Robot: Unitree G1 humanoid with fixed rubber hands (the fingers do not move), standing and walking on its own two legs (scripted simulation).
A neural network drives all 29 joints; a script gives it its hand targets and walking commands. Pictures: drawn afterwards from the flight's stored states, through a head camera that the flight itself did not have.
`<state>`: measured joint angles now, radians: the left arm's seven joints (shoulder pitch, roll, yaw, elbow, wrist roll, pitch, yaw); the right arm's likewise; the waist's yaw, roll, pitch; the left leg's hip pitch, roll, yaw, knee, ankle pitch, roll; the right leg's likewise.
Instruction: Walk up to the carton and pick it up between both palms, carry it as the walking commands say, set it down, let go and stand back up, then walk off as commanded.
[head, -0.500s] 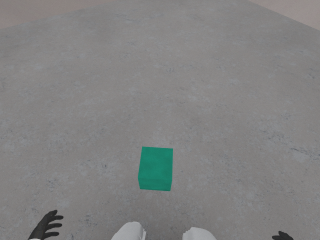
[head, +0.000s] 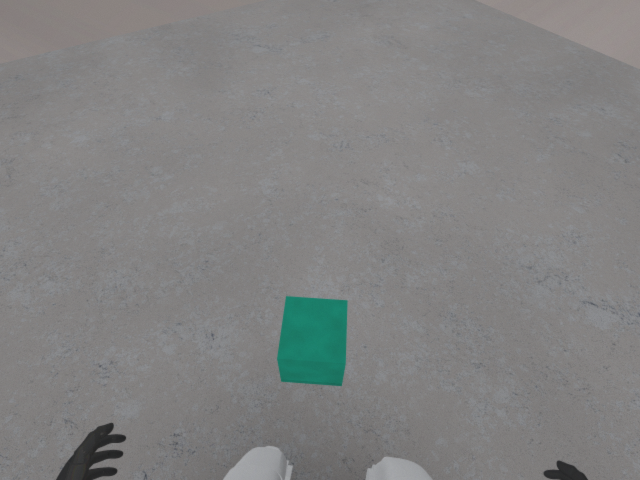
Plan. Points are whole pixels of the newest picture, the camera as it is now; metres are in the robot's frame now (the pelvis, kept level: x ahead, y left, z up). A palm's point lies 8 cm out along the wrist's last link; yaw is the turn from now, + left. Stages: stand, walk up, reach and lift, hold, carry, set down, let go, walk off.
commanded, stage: walk up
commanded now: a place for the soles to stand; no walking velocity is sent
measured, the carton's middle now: (314, 341) +0.57 +0.05 -0.64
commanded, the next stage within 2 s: none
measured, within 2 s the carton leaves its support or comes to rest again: neither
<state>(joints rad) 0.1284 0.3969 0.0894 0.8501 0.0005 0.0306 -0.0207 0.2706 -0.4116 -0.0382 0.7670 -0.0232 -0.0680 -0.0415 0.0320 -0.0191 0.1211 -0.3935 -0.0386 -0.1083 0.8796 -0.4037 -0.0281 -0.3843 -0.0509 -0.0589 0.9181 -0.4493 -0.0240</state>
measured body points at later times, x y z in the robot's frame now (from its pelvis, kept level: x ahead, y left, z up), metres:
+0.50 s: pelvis +0.00 -0.01 +0.00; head +0.02 -0.01 +0.45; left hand +0.12 +0.32 -0.10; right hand +0.12 -0.33 -0.09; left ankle +0.05 +0.15 -0.69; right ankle +0.03 -0.11 -0.69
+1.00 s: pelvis +0.00 -0.01 +0.00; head +0.01 -0.01 +0.45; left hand +0.12 +0.32 -0.10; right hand +0.11 -0.32 -0.09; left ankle +0.04 +0.15 -0.69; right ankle +0.03 -0.11 -0.69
